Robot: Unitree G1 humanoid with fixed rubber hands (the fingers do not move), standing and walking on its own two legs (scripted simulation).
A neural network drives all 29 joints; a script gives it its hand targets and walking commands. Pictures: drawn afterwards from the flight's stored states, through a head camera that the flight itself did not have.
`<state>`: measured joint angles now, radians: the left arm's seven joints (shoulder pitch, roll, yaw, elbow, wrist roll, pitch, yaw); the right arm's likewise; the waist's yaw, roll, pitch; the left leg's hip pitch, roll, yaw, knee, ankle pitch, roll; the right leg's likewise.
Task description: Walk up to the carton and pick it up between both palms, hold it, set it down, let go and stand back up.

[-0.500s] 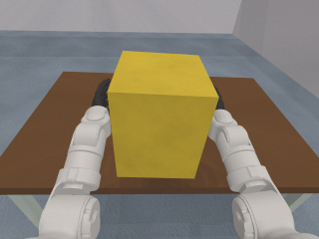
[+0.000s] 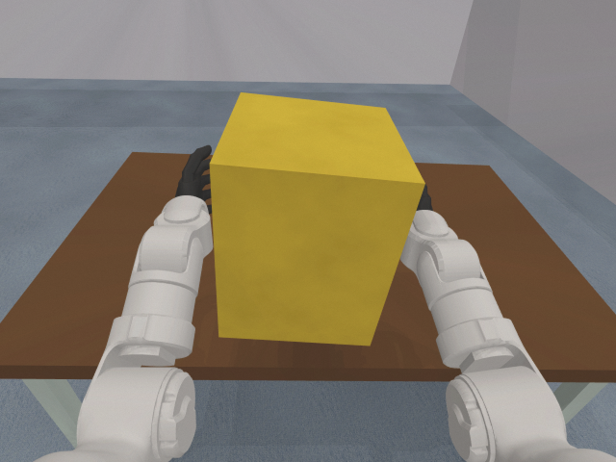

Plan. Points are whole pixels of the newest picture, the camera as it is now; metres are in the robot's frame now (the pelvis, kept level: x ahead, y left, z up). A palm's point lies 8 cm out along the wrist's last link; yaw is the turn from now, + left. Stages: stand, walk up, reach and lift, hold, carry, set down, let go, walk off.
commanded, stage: hold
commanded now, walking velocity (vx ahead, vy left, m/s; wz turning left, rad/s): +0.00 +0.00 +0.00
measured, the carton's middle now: (305, 218) +0.39 +0.00 +0.18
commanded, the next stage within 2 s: none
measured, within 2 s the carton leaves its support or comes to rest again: neither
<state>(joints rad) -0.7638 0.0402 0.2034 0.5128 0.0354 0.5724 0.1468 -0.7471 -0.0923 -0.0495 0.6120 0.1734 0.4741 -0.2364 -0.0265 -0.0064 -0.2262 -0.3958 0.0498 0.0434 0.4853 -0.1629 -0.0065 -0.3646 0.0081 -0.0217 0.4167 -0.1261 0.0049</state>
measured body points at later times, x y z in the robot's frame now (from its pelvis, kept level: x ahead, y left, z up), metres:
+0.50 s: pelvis +0.00 +0.00 +0.00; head -0.06 +0.01 +0.45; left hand +0.40 +0.15 +0.20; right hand +0.39 -0.14 +0.20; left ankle +0.05 +0.12 -0.74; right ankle +0.05 -0.12 -0.74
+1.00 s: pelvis +0.00 +0.00 +0.00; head -0.05 +0.01 +0.45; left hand +0.40 +0.15 +0.20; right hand +0.40 -0.14 +0.19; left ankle +0.05 +0.12 -0.74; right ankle +0.05 -0.12 -0.74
